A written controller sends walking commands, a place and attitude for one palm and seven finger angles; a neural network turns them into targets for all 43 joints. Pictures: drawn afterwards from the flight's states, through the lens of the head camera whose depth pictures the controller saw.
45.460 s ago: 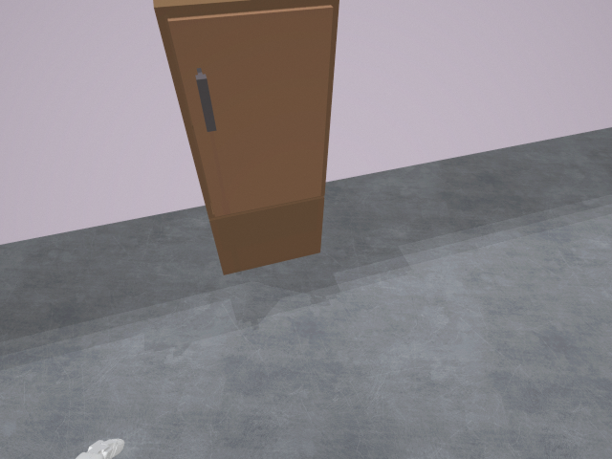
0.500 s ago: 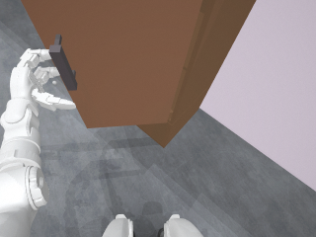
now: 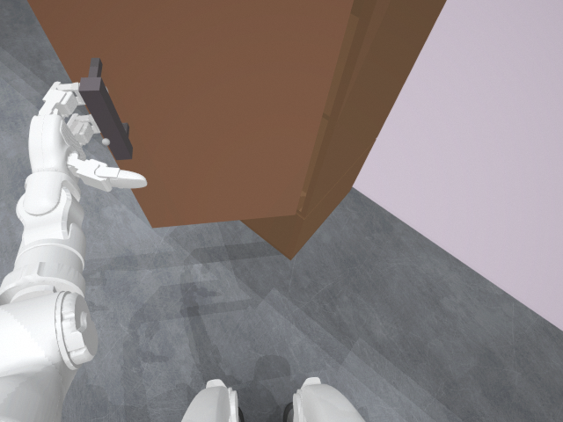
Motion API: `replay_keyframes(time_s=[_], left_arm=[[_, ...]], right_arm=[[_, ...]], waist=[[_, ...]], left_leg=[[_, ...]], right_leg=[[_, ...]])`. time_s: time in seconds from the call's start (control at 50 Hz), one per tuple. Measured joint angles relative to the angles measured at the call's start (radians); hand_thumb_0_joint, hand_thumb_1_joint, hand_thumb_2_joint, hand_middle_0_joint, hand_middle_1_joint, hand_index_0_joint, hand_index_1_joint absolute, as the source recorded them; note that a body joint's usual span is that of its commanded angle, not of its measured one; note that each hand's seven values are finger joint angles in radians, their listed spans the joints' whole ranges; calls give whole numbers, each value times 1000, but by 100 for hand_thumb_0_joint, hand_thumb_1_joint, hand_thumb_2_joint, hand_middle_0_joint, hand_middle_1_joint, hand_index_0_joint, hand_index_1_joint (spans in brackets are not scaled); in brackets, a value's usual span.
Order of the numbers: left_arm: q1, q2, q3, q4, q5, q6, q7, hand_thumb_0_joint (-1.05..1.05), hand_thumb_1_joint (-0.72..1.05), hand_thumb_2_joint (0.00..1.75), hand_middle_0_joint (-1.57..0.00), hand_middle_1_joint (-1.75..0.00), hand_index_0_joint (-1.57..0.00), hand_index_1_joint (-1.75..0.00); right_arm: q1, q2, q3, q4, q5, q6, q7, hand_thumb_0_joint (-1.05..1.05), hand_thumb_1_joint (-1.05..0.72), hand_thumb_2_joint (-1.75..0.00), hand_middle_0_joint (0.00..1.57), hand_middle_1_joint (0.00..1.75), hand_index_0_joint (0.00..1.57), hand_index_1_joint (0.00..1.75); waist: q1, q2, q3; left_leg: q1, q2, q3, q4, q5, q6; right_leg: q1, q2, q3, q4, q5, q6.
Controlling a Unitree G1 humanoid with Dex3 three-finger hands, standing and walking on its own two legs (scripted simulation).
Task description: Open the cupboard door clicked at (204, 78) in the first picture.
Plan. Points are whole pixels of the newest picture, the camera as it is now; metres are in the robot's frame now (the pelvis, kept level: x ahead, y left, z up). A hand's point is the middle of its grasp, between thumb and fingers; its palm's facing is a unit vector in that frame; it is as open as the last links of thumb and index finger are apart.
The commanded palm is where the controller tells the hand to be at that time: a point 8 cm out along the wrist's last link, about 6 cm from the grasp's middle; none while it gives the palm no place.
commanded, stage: slide the fingers in behind the handle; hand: left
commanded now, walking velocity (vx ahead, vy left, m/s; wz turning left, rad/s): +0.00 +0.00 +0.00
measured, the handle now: (110, 111) +0.53 +0.22 +0.08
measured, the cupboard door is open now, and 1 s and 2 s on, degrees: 48 47 87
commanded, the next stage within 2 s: close the thumb around the handle in 0.16 s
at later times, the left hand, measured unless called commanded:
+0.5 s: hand (108, 141) +0.49 +0.21 +0.07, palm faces +0.11 -0.99 +0.00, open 12.4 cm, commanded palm +0.46 +0.25 +0.08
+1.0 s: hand (121, 143) +0.48 +0.20 +0.08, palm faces +0.10 -0.99 -0.01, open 6.3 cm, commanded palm +0.45 +0.25 +0.08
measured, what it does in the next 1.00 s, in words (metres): stands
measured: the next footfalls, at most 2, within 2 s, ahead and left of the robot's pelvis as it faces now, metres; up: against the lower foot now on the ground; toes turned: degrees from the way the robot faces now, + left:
none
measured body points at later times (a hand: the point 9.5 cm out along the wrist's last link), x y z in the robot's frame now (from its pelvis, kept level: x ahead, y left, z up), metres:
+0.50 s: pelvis +0.00 +0.00 +0.00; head +0.12 +0.03 +0.44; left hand +0.48 +0.27 +0.07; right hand +0.02 -0.26 -0.11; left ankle +0.01 +0.07 -0.67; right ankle +0.00 -0.11 -0.67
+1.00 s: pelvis +0.00 -0.01 +0.00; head +0.10 +0.01 +0.44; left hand +0.47 +0.25 +0.08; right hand +0.03 -0.28 -0.11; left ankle +0.01 +0.07 -0.67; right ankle +0.00 -0.11 -0.67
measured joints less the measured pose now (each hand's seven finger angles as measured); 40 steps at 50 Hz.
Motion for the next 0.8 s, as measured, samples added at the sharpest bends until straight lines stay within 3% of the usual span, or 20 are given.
replay_keyframes(time_s=[0.16,0.3,0.4,0.54,0.7,0.8], left_arm=[[-14,12,-7,29,-14,19,-15,-1,-50,30,-30,-120,-30,-120],[-15,-14,-30,6,-23,-3,-13,-1,-50,30,-30,-120,-30,-120],[-18,-17,-27,18,-8,16,1,-1,-43,33,-30,-120,-31,-121],[-1,-28,-28,-18,-6,-9,24,-1,-16,45,-32,-123,-33,-123],[1,-40,-38,4,-11,19,17,-1,26,62,-35,-128,-35,-128],[19,-44,-36,-17,-7,-5,27,0,53,74,-37,-131,-37,-131]], right_arm=[[11,-1,4,7,6,9,-4,0,-90,-90,20,30,21,30],[8,-7,-5,16,1,8,0,0,-90,-90,20,30,21,30],[2,-7,-4,4,1,10,-1,0,-91,-90,20,30,21,30],[-4,-2,-7,6,-3,8,5,0,-91,-90,20,30,21,30],[-3,2,-2,6,3,17,5,0,-91,-90,20,30,21,30],[-2,3,-5,0,2,9,6,0,-91,-90,20,30,21,30]], waist=[[3,-1,2],[10,-1,-3],[4,-3,-1],[9,1,-3],[14,7,-6],[15,4,-5]], left_leg=[[10,-3,-4,-7,2,3],[5,-6,-7,-6,2,4],[4,-7,-6,-6,3,4],[6,-6,-4,-6,1,2],[27,-7,-5,-19,4,-1],[29,-5,-3,-22,7,-5]], right_leg=[[13,-2,-4,-11,2,2],[10,-5,-6,-11,2,4],[9,-6,-5,-9,1,4],[9,-4,-2,-8,0,3],[29,-4,-2,-16,0,0],[27,-3,-1,-14,1,-4]])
